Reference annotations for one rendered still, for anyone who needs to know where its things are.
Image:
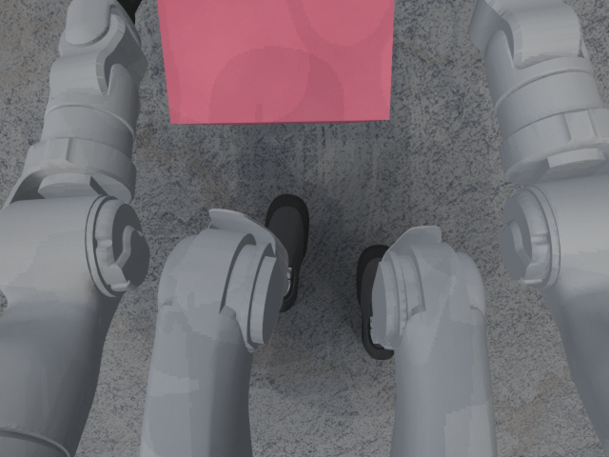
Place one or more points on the robot left forearm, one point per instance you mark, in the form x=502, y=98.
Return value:
x=91, y=116

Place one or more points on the right robot upper arm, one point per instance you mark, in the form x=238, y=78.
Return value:
x=555, y=237

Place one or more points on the carton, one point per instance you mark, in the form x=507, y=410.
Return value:
x=263, y=62

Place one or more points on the robot left foot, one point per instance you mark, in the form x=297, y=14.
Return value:
x=288, y=219

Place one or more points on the robot foot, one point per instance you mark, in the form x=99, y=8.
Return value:
x=366, y=273
x=288, y=219

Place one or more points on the left robot upper arm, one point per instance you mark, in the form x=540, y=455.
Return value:
x=65, y=264

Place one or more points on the robot right forearm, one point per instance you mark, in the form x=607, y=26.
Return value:
x=543, y=90

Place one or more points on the left robot hand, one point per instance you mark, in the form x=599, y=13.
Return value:
x=130, y=6

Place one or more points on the robot right foot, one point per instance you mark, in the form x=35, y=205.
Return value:
x=366, y=273

